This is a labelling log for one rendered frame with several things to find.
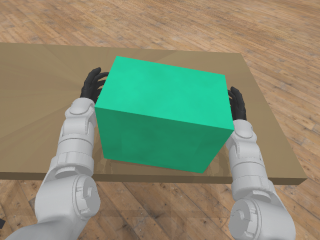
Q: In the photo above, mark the carton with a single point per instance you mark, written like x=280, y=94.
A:
x=162, y=115

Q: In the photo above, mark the right robot forearm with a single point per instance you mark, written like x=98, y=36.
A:
x=247, y=166

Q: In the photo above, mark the robot right upper arm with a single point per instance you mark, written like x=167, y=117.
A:
x=253, y=219

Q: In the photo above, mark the left robot forearm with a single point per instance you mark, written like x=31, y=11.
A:
x=75, y=144

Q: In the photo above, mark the robot left upper arm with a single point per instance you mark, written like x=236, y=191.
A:
x=63, y=208

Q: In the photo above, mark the table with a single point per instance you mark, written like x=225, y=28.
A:
x=39, y=82

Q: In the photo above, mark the robot left hand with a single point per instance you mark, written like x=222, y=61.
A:
x=91, y=84

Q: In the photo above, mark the robot right hand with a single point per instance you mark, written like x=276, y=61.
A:
x=237, y=107

